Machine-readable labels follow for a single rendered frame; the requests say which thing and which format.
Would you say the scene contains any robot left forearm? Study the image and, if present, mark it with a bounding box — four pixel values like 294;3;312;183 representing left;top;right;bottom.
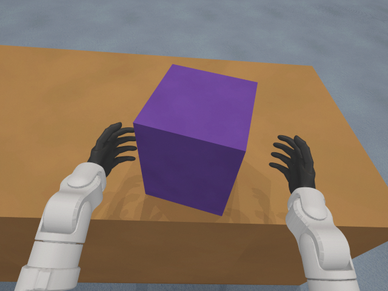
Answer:
14;162;106;291

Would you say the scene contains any carton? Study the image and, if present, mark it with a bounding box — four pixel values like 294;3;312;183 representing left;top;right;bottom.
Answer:
133;64;258;216

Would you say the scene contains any robot right forearm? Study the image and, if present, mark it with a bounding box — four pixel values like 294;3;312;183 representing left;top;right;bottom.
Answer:
286;187;360;291

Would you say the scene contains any pedestal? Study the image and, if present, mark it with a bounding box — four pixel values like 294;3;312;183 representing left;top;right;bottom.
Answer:
0;45;388;286

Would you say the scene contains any left robot hand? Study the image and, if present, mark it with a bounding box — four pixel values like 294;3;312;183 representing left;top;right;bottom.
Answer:
87;122;137;177

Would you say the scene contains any right robot hand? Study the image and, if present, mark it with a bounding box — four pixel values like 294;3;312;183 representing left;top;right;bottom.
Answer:
269;135;316;194

